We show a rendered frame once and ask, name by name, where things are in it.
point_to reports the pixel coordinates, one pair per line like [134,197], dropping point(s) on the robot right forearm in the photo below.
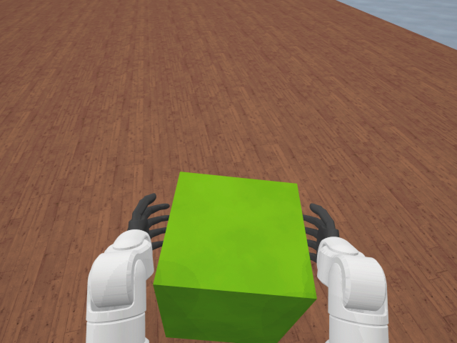
[357,293]

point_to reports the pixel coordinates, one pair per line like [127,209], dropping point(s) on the carton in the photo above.
[234,265]

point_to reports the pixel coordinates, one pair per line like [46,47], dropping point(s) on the robot left forearm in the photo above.
[116,291]

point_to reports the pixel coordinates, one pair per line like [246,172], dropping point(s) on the left robot hand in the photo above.
[140,218]

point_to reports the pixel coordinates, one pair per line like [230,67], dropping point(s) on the right robot hand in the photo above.
[325,225]

